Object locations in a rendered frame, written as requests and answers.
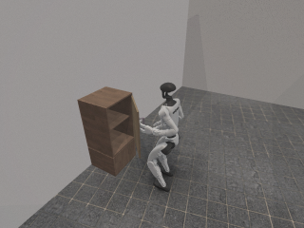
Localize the left robot forearm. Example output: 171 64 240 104
152 128 176 137

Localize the robot head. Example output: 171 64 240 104
160 83 177 106

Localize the left robot upper arm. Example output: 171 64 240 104
159 106 179 135

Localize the right robot upper arm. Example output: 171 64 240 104
173 98 184 121

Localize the robot right hand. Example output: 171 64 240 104
153 121 162 129

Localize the handle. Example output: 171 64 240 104
140 117 145 129

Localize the robot left thigh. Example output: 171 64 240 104
147 142 173 166

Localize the cupboard door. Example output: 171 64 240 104
131 95 141 159

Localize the robot left hand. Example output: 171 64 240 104
140 123 160 135

